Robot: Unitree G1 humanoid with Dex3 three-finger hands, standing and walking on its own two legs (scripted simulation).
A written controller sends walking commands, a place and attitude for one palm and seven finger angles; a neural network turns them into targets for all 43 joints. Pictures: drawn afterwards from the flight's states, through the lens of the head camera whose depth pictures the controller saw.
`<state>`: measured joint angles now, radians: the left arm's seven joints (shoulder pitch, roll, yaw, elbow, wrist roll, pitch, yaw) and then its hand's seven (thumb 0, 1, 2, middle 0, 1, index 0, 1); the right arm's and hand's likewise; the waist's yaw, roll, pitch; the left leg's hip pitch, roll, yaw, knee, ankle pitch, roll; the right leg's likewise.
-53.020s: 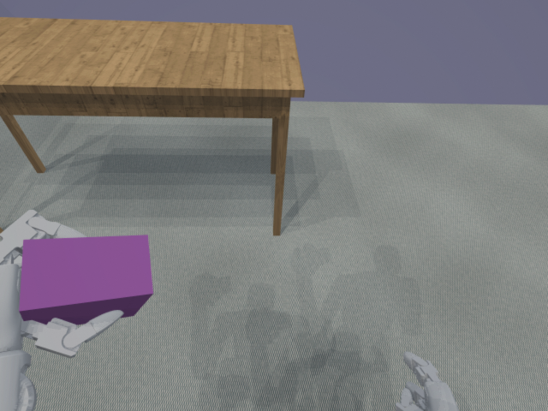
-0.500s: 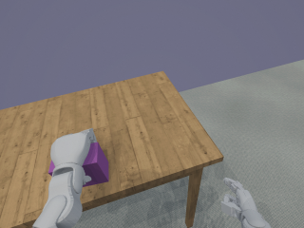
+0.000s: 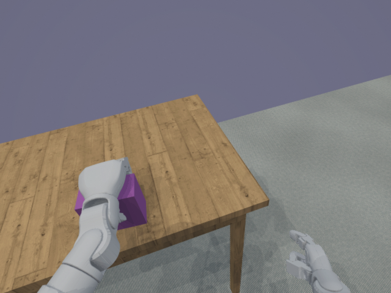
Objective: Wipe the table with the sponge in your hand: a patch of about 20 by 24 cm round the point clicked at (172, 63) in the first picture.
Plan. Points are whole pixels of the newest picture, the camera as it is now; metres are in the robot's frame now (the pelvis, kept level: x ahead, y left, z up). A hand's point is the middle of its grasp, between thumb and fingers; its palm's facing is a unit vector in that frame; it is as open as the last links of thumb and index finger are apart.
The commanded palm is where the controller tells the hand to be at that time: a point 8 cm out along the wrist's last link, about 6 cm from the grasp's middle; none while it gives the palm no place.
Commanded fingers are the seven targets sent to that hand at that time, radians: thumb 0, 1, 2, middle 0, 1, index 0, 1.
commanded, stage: wipe forward along the third lane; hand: left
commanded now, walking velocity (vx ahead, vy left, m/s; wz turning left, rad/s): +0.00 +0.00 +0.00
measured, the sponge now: (116, 209) +0.28 +0.23 +0.03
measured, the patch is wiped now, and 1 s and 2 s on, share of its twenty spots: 0.95 0.95 1.00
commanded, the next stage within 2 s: wipe back along the third lane in 1.58 s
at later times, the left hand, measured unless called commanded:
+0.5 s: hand (118, 176) +0.33 +0.23 +0.08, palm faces -0.04 -0.05 -1.00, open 10.3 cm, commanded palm +0.31 +0.23 +0.11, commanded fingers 0.00 0.10 1.30 -1.20 -1.60 -1.20 -1.60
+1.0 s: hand (118, 163) +0.38 +0.25 +0.08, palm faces -0.07 -0.02 -1.00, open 10.3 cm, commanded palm +0.36 +0.25 +0.11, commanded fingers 0.00 0.10 1.30 -1.20 -1.60 -1.20 -1.60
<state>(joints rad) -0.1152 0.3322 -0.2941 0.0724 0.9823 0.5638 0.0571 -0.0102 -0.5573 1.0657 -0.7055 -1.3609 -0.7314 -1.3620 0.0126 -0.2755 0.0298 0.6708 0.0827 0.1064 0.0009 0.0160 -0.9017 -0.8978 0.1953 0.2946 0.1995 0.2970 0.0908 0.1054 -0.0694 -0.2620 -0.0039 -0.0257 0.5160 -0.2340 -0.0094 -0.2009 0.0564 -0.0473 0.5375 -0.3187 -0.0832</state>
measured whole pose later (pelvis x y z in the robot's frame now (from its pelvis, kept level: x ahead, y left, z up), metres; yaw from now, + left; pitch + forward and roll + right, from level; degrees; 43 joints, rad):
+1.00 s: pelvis +0.00 -0.01 +0.00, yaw +0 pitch +5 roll +1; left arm -0.51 0.39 -0.16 0.63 0.97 0.37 0.07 0.00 -0.60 1.08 -0.74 -1.35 -0.76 -1.35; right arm 0.14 -0.29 0.01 0.70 0.10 0.14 -0.06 0.01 -0.90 -0.90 0.20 0.29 0.20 0.30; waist 0.03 0.08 -0.10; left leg -0.40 0.01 -0.03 0.54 -0.23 0.00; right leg -0.33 0.08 -0.05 0.54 -0.30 -0.09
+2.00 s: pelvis +0.02 +0.05 +0.00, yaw -1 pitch +8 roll -1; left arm -0.66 0.34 -0.19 0.80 0.97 0.43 0.19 0.00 -0.55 1.07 -0.69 -1.39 -0.71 -1.40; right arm 0.19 -0.25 0.00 0.72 0.09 0.19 -0.01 0.01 -0.90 -0.90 0.20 0.29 0.20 0.30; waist 0.01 0.06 -0.14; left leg -0.44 -0.03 0.00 0.55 -0.25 0.05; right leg -0.34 0.03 -0.02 0.49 -0.29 -0.01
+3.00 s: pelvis +0.01 +0.02 +0.00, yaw -1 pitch +1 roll +0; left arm -0.18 0.33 -0.26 0.18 0.98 0.58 0.09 0.00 -0.53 1.06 -0.67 -1.39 -0.69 -1.41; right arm 0.05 -0.28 0.03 0.64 0.10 0.19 0.02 0.01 -0.90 -0.90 0.19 0.29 0.20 0.30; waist 0.05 0.09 -0.10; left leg -0.28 -0.01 0.00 0.52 -0.25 0.01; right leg -0.21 0.05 -0.02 0.51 -0.31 -0.06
